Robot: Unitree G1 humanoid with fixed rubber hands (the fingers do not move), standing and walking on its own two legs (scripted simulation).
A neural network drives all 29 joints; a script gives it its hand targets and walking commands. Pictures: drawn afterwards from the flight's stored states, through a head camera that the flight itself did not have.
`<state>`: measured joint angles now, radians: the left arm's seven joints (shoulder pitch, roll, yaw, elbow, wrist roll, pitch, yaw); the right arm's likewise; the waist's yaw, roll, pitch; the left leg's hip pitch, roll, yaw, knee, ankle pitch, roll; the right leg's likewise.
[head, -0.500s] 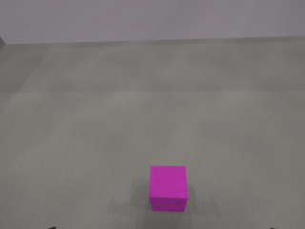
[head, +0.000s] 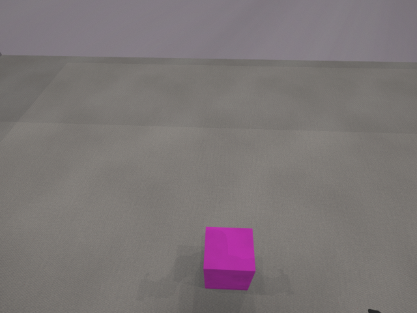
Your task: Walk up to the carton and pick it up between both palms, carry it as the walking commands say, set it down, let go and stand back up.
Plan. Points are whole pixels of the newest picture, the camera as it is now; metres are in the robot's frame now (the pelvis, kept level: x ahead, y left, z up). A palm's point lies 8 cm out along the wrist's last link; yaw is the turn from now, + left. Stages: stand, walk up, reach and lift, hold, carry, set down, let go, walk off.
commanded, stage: walk up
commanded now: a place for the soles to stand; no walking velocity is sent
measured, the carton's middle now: (227, 259) +0.42 -0.06 -0.63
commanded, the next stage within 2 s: reach and lift in 1.08 s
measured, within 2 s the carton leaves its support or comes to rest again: neither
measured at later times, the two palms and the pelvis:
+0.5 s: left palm out of the picture +0.09 +0.31 -0.10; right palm out of the picture +0.09 -0.32 -0.11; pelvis +0.01 -0.01 +0.00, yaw +0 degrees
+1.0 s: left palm out of the picture +0.10 +0.31 -0.10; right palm out of the picture +0.10 -0.32 -0.10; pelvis +0.02 -0.01 +0.00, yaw +0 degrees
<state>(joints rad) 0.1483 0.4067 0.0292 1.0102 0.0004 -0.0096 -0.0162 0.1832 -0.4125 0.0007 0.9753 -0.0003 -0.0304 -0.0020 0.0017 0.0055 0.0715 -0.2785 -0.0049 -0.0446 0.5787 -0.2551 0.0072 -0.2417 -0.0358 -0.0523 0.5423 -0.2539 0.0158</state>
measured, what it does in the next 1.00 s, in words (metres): stands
